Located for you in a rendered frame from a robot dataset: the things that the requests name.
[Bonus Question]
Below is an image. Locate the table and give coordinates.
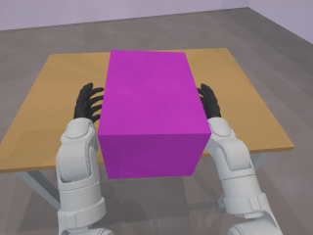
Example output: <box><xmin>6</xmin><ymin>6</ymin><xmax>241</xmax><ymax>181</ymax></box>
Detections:
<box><xmin>0</xmin><ymin>48</ymin><xmax>295</xmax><ymax>210</ymax></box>

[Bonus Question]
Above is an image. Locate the robot left forearm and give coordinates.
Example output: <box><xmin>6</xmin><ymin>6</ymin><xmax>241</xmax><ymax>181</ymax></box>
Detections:
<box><xmin>55</xmin><ymin>117</ymin><xmax>107</xmax><ymax>235</ymax></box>

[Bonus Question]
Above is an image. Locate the robot right upper arm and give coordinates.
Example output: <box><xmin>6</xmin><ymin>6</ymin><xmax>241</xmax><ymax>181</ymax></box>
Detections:
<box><xmin>228</xmin><ymin>218</ymin><xmax>281</xmax><ymax>235</ymax></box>

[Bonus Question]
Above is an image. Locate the robot right hand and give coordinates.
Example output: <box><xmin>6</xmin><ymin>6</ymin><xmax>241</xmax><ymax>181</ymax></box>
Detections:
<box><xmin>197</xmin><ymin>83</ymin><xmax>221</xmax><ymax>119</ymax></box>

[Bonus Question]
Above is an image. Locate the carton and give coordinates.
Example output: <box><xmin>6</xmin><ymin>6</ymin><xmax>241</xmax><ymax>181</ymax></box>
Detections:
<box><xmin>97</xmin><ymin>50</ymin><xmax>212</xmax><ymax>179</ymax></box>

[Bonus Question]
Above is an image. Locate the robot right forearm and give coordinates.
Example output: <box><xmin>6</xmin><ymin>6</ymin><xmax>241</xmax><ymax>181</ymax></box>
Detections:
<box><xmin>205</xmin><ymin>117</ymin><xmax>283</xmax><ymax>235</ymax></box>

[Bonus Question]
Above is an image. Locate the robot left hand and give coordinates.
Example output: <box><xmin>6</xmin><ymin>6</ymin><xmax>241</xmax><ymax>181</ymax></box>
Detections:
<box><xmin>73</xmin><ymin>82</ymin><xmax>105</xmax><ymax>123</ymax></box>

